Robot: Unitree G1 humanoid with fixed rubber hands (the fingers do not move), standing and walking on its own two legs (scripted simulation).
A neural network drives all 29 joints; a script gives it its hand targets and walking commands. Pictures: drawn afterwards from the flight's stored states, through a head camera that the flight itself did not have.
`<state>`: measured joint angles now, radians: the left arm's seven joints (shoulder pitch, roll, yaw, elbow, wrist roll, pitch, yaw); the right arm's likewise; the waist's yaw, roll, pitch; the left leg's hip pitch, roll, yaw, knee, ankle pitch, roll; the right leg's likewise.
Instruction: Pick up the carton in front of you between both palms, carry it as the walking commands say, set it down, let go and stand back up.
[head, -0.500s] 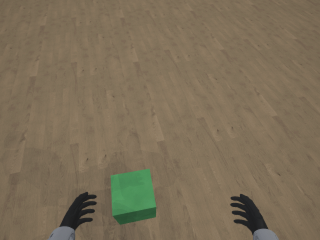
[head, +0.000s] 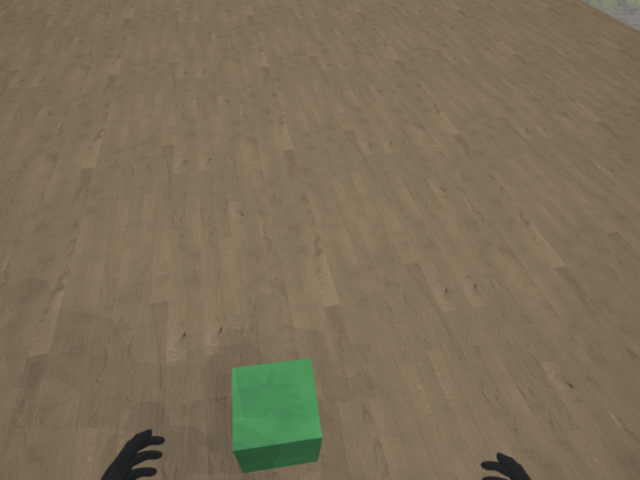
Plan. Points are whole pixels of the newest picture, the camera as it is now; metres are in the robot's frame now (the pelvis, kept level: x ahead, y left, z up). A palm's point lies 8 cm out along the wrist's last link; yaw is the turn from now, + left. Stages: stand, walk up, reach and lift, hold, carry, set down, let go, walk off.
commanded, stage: stand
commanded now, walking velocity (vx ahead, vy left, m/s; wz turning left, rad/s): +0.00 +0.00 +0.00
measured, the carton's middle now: (276, 416) +0.39 +0.10 -0.64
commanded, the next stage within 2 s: none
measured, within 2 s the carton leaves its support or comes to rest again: neither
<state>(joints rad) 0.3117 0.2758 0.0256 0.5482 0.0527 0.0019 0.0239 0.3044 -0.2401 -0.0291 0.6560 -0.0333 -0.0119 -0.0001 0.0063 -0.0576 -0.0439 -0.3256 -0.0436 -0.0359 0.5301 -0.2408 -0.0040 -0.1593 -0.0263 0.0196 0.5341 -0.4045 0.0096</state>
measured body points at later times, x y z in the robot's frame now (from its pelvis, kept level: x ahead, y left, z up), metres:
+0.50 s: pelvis +0.04 +0.01 -0.01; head +0.04 +0.02 +0.44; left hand +0.07 +0.27 -0.14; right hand +0.13 -0.24 -0.14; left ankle +0.02 +0.12 -0.73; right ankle -0.08 -0.12 -0.73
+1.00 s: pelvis +0.02 +0.00 -0.01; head +0.02 +0.01 +0.44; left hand -0.02 +0.25 -0.16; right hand +0.07 -0.25 -0.15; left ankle +0.02 +0.12 -0.73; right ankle -0.08 -0.12 -0.73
